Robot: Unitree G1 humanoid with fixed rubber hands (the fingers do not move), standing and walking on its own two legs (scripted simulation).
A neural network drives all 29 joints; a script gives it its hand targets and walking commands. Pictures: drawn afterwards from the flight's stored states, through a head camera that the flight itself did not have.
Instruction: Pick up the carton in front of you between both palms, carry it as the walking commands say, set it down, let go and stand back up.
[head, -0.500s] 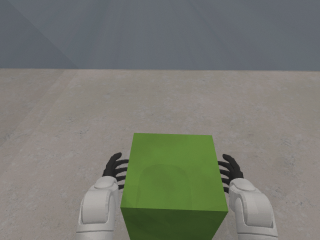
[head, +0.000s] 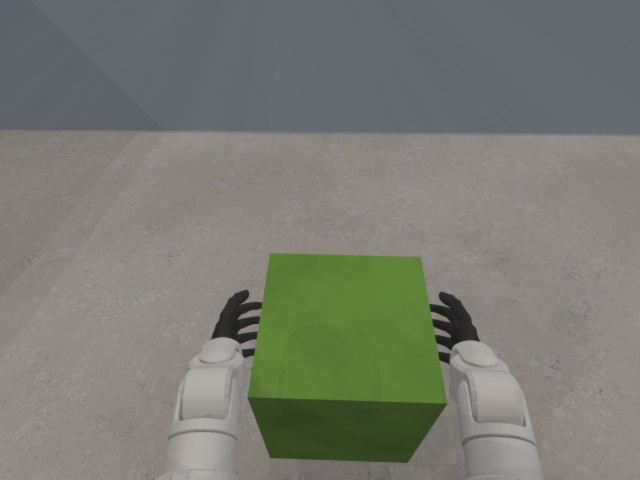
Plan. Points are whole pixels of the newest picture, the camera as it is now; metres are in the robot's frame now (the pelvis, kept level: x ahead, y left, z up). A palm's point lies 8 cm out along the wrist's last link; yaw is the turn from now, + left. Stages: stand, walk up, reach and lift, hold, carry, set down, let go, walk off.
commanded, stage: carry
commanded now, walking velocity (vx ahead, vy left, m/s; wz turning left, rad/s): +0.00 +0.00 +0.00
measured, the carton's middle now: (341, 362) +0.32 +0.00 -0.04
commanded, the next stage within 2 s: none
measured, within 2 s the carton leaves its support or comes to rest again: neither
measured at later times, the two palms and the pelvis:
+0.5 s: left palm (221, 358) +0.28 +0.15 +0.04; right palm (460, 362) +0.28 -0.14 +0.04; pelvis -0.01 +0.01 +0.00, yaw +0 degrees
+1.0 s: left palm (241, 264) +0.42 +0.15 +0.06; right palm (441, 263) +0.43 -0.15 +0.06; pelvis +0.14 +0.00 +0.02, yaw +0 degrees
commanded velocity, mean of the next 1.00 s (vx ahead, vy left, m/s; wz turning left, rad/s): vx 0.28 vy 0.00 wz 0.00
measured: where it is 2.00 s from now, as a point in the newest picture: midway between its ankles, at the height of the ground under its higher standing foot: outside the picture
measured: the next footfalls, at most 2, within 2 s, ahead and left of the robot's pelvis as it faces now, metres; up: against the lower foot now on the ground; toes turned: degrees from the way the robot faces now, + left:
left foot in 1.06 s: +0.31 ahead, +0.14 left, +0.00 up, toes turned +8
right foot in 1.42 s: +0.45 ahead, -0.09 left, +0.00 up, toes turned +13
